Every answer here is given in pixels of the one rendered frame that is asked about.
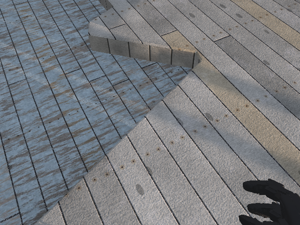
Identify robot right hand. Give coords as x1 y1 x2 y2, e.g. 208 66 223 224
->
238 178 300 225

